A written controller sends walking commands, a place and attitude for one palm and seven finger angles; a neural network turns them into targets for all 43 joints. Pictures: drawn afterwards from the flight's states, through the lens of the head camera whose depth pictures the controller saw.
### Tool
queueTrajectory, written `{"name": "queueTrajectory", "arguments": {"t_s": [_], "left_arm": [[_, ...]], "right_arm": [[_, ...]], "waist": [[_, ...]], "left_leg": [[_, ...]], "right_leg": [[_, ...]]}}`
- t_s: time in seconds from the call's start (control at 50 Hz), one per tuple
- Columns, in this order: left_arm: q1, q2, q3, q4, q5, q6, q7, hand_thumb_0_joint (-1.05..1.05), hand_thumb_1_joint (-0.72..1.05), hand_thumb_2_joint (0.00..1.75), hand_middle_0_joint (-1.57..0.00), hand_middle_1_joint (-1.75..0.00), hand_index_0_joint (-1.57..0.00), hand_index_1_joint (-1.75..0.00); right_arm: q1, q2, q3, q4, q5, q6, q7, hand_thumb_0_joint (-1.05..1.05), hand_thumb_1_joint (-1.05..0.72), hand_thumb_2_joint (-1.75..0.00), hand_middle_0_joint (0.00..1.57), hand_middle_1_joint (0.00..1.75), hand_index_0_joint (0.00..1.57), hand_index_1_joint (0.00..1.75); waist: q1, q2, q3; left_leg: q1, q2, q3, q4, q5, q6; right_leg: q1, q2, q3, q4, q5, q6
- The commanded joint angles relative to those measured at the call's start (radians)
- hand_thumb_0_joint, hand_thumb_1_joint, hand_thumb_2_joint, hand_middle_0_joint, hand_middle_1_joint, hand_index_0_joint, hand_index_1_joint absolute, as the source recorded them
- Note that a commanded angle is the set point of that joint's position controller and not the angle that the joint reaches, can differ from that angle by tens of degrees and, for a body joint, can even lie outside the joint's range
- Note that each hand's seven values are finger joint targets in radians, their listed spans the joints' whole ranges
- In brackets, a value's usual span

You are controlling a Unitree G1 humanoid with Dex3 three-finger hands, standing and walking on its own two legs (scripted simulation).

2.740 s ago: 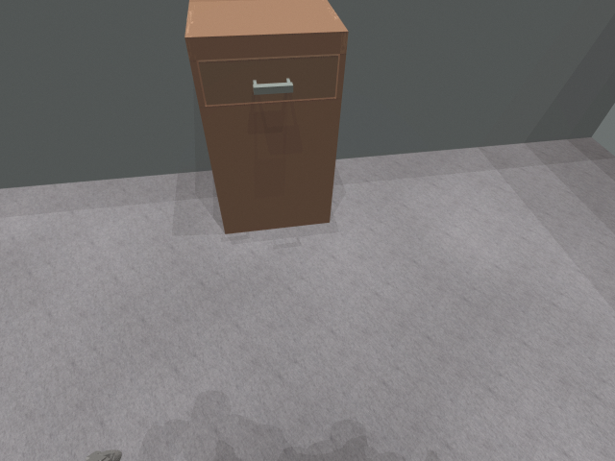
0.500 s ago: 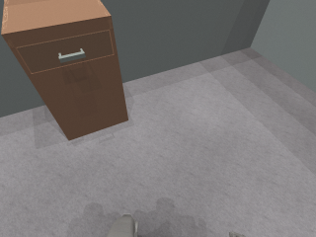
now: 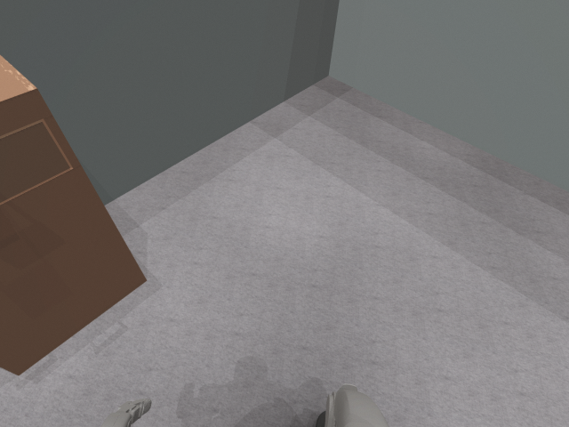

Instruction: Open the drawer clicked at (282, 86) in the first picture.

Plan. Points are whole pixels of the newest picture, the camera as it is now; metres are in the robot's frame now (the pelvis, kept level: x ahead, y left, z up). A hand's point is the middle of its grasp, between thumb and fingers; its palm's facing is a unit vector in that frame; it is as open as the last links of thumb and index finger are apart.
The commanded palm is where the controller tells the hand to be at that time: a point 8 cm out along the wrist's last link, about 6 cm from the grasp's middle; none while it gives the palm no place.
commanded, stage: walk to a spot facing it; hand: left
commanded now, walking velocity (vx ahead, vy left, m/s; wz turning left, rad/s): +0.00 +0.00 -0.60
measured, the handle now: out of the picture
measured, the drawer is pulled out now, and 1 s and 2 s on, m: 0.00 0.00 0.00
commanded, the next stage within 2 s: turn to face it in 0.06 s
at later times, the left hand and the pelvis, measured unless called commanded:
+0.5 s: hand (196, 374) +0.23 +0.16 -0.18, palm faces +0.02 -0.99 -0.13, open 7.3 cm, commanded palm none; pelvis +0.11 +0.00 -0.01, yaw +1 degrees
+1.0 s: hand (170, 407) +0.17 +0.19 -0.15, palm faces +0.29 -0.91 -0.29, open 7.4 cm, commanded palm none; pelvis +0.12 -0.05 -0.01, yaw +16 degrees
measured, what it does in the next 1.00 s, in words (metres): walks ahead, turning left: right foot, then left foot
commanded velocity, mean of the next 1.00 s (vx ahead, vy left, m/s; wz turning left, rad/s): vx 0.00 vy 0.00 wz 0.44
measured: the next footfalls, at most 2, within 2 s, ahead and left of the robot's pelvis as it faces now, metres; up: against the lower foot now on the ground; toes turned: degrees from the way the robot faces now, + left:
right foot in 0.14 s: +0.19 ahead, -0.12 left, +0.00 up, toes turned -11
left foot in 0.50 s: +0.17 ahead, +0.10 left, +0.00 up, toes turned +7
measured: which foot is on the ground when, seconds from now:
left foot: down 0.00-0.14, up 0.16-0.48, down 0.50-1.00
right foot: up 0.00-0.12, down 0.14-0.50, up 0.52-0.98, down 1.00-1.00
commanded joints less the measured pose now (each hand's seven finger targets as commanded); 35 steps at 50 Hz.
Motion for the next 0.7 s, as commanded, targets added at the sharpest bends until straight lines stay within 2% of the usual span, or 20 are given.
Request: {"name": "queueTrajectory", "arguments": {"t_s": [0.0, 0.04, 0.06, 0.08, 0.1, 0.12, 0.14, 0.2, 0.26, 0.32, 0.36, 0.42, 0.44, 0.46, 0.48, 0.5, 0.52, 0.56, 0.6, 0.68], "left_arm": [[-0.058, 0.000, -0.016, -0.084, -0.010, -0.020, -0.003, 0.00, 0.90, 0.90, -0.20, -0.30, -0.20, -0.30], [-0.027, 0.026, -0.013, -0.082, -0.007, -0.029, 0.002, 0.00, 0.90, 0.90, -0.20, -0.30, -0.20, -0.30], [0.055, 0.045, -0.008, -0.066, -0.004, -0.039, 0.004, 0.00, 0.90, 0.90, -0.20, -0.30, -0.20, -0.30], [0.180, 0.101, 0.005, -0.032, -0.002, -0.058, 0.009, 0.00, 0.90, 0.90, -0.20, -0.30, -0.20, -0.30], [0.269, 0.231, 0.030, -0.015, -0.003, -0.074, 0.023, 0.00, 0.90, 0.90, -0.20, -0.30, -0.20, -0.30], [0.321, 0.292, 0.040, 0.001, -0.036, -0.070, 0.036, 0.00, 0.90, 0.90, -0.20, -0.30, -0.20, -0.30], [0.288, 0.254, 0.032, -0.019, -0.038, -0.064, 0.052, 0.00, 0.90, 0.90, -0.20, -0.30, -0.20, -0.30], [0.054, 0.129, -0.011, -0.056, -0.026, -0.060, 0.071, 0.00, 0.90, 0.90, -0.20, -0.30, -0.20, -0.30], [-0.024, 0.086, -0.032, -0.049, -0.013, -0.064, 0.075, 0.00, 0.90, 0.90, -0.20, -0.30, -0.20, -0.30], [0.007, 0.075, -0.039, -0.019, -0.016, -0.054, 0.068, 0.00, 0.90, 0.90, -0.20, -0.30, -0.20, -0.30], [0.030, 0.083, -0.028, -0.011, -0.012, -0.045, 0.072, 0.00, 0.90, 0.90, -0.20, -0.30, -0.20, -0.30], [0.052, 0.096, -0.016, -0.006, -0.018, -0.034, 0.077, 0.00, 0.90, 0.90, -0.20, -0.30, -0.20, -0.30], [0.055, 0.086, -0.016, -0.006, -0.021, -0.029, 0.076, 0.00, 0.90, 0.90, -0.20, -0.30, -0.20, -0.30], [0.078, 0.055, -0.017, -0.016, -0.027, -0.020, 0.074, 0.00, 0.90, 0.90, -0.20, -0.30, -0.20, -0.30], [0.091, 0.009, -0.020, -0.044, -0.032, -0.014, 0.068, 0.00, 0.90, 0.90, -0.20, -0.30, -0.20, -0.30], [0.028, 0.029, -0.020, -0.067, -0.021, -0.014, 0.068, 0.00, 0.90, 0.90, -0.20, -0.30, -0.20, -0.30], [0.007, 0.035, -0.009, -0.063, -0.015, -0.015, 0.066, 0.00, 0.90, 0.90, -0.20, -0.30, -0.20, -0.30], [0.035, 0.043, -0.002, -0.044, -0.015, -0.025, 0.057, 0.00, 0.90, 0.90, -0.20, -0.30, -0.20, -0.30], [0.060, 0.046, -0.003, -0.029, -0.021, -0.025, 0.057, 0.00, 0.90, 0.90, -0.20, -0.30, -0.20, -0.30], [0.040, 0.047, -0.003, -0.038, -0.026, -0.020, 0.060, 0.00, 0.90, 0.90, -0.20, -0.30, -0.20, -0.30]], "right_arm": [[0.019, -0.143, -0.032, -0.059, -0.010, -0.004, -0.009, 0.00, -0.90, -0.90, 0.20, 0.30, 0.20, 0.30], [0.027, -0.162, -0.040, -0.064, -0.008, 0.006, -0.007, 0.00, -0.90, -0.90, 0.20, 0.30, 0.20, 0.30], [0.009, -0.180, -0.042, -0.076, -0.006, 0.008, -0.006, 0.00, -0.90, -0.90, 0.20, 0.30, 0.20, 0.30], [0.006, -0.182, -0.040, -0.089, 0.002, 0.011, 0.002, 0.00, -0.90, -0.90, 0.20, 0.30, 0.20, 0.30], [0.054, -0.117, -0.026, -0.120, 0.020, 0.015, 0.011, 0.00, -0.90, -0.90, 0.20, 0.30, 0.20, 0.30], [0.009, -0.094, -0.021, -0.146, 0.020, 0.017, -0.005, 0.00, -0.90, -0.90, 0.20, 0.30, 0.20, 0.30], [-0.023, -0.105, -0.018, -0.154, 0.016, 0.022, -0.015, 0.00, -0.90, -0.90, 0.20, 0.30, 0.20, 0.30], [-0.012, -0.070, -0.006, -0.089, -0.002, 0.066, -0.013, 0.00, -0.90, -0.90, 0.20, 0.30, 0.20, 0.30], [0.113, -0.021, 0.009, -0.031, -0.005, 0.087, -0.005, 0.00, -0.90, -0.90, 0.20, 0.30, 0.20, 0.30], [0.058, -0.009, 0.014, -0.035, 0.000, 0.083, 0.002, 0.00, -0.90, -0.90, 0.20, 0.30, 0.20, 0.30], [-0.007, -0.011, 0.011, -0.064, 0.003, 0.078, 0.007, 0.00, -0.90, -0.90, 0.20, 0.30, 0.20, 0.30], [-0.019, -0.016, 0.005, -0.071, 0.001, 0.076, 0.011, 0.00, -0.90, -0.90, 0.20, 0.30, 0.20, 0.30], [-0.003, -0.026, 0.002, -0.071, 0.001, 0.075, 0.015, 0.00, -0.90, -0.90, 0.20, 0.30, 0.20, 0.30], [0.012, -0.071, -0.007, -0.077, -0.003, 0.069, 0.018, 0.00, -0.90, -0.90, 0.20, 0.30, 0.20, 0.30], [0.019, -0.160, -0.025, -0.102, -0.013, 0.066, 0.015, 0.00, -0.90, -0.90, 0.20, 0.30, 0.20, 0.30], [0.009, -0.186, -0.036, -0.107, -0.019, 0.067, 0.006, 0.00, -0.90, -0.90, 0.20, 0.30, 0.20, 0.30], [-0.006, -0.179, -0.037, -0.105, -0.017, 0.063, -0.002, 0.00, -0.90, -0.90, 0.20, 0.30, 0.20, 0.30], [-0.069, -0.140, -0.027, -0.121, -0.010, 0.052, -0.006, 0.00, -0.90, -0.90, 0.20, 0.30, 0.20, 0.30], [-0.077, -0.143, -0.030, -0.128, -0.004, 0.046, -0.008, 0.00, -0.90, -0.90, 0.20, 0.30, 0.20, 0.30], [-0.046, -0.163, -0.044, -0.121, -0.002, 0.050, -0.007, 0.00, -0.90, -0.90, 0.20, 0.30, 0.20, 0.30]], "waist": [[-0.007, 0.163, 0.022], [0.008, 0.151, -0.015], [0.055, 0.160, -0.068], [0.118, 0.100, -0.162], [0.132, -0.139, -0.309], [0.138, -0.161, -0.378], [0.129, -0.100, -0.372], [0.007, -0.016, -0.178], [-0.061, -0.054, -0.169], [-0.019, -0.099, -0.112], [0.010, -0.109, -0.065], [0.011, -0.086, -0.050], [0.003, -0.027, -0.051], [0.001, 0.135, -0.032], [0.000, 0.363, -0.005], [-0.029, 0.354, -0.001], [-0.018, 0.285, -0.009], [0.016, 0.177, -0.048], [0.015, 0.151, -0.109], [-0.010, 0.141, -0.135]], "left_leg": [[0.023, 0.282, -0.069, -0.050, 0.687, 0.094], [0.020, 0.289, -0.054, 0.079, 0.828, 0.078], [0.012, 0.274, -0.037, 0.221, 0.871, 0.055], [-0.089, 0.249, -0.030, 0.458, 0.786, 0.007], [-0.429, 0.109, -0.042, 0.774, 0.058, -0.060], [-0.575, 0.019, -0.181, 1.018, -0.336, -0.089], [-0.560, 0.040, -0.324, 1.012, -0.255, -0.078], [-0.458, 0.080, -0.347, 0.926, -0.085, -0.072], [-0.316, 0.052, -0.325, 0.722, -0.034, -0.061], [-0.300, 0.018, -0.293, 0.533, -0.040, -0.050], [-0.308, 0.017, -0.284, 0.444, -0.070, -0.046], [-0.242, 0.009, -0.257, 0.256, 0.005, -0.044], [-0.186, 0.013, -0.272, 0.145, 0.063, -0.039], [-0.178, 0.089, -0.409, 0.000, 0.109, -0.006], [-0.204, 0.283, -0.693, -0.143, 0.204, 0.094], [-0.245, 0.332, -0.821, -0.214, 0.214, 0.179], [-0.234, 0.290, -0.779, -0.203, 0.220, 0.173], [-0.162, 0.216, -0.645, -0.143, 0.350, 0.142], [-0.092, 0.176, -0.567, -0.106, 0.482, 0.138], [-0.012, 0.167, -0.583, -0.077, 0.578, 0.157]], "right_leg": [[0.050, 0.039, -0.040, -0.126, -0.052, -0.029], [0.168, 0.083, -0.071, -0.178, -0.099, -0.053], [0.284, 0.107, -0.085, -0.246, -0.084, -0.064], [0.520, 0.097, -0.067, -0.359, 0.051, -0.083], [0.863, -0.190, 0.322, -0.350, 0.503, -0.198], [0.909, -0.361, 0.513, -0.362, 0.981, -0.315], [0.826, -0.312, 0.457, -0.390, 0.914, -0.304], [0.425, -0.210, 0.257, -0.517, 0.457, -0.226], [0.271, -0.138, 0.109, -0.562, 0.221, -0.184], [0.278, -0.134, 0.094, -0.618, -0.045, -0.173], [0.291, -0.169, 0.110, -0.618, -0.087, -0.182], [0.301, -0.184, 0.069, -0.537, -0.103, -0.149], [0.274, -0.172, 0.038, -0.468, -0.128, -0.116], [0.210, -0.106, -0.024, -0.333, -0.210, -0.062], [0.106, 0.014, -0.085, -0.140, -0.356, 0.013], [0.080, 0.049, -0.019, 0.075, -0.449, 0.018], [0.044, 0.040, 0.051, 0.191, -0.396, 0.013], [0.015, 0.021, 0.077, 0.256, -0.280, 0.024], [0.040, 0.020, 0.078, 0.239, -0.244, 0.041], [0.047, 0.027, 0.076, 0.158, -0.265, 0.062]]}}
